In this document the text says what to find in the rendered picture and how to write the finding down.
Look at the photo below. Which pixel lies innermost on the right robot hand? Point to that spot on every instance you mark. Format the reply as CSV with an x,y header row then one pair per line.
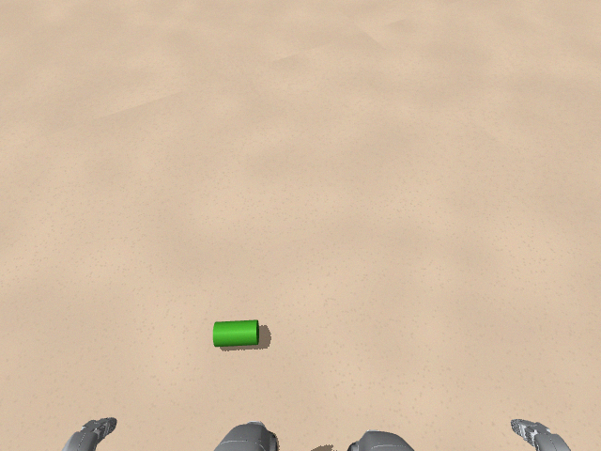
x,y
538,436

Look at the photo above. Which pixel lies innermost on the left robot hand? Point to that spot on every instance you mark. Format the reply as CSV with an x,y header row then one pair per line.
x,y
90,435

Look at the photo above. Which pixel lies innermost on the can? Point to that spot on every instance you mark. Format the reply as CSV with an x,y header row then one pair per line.
x,y
236,333

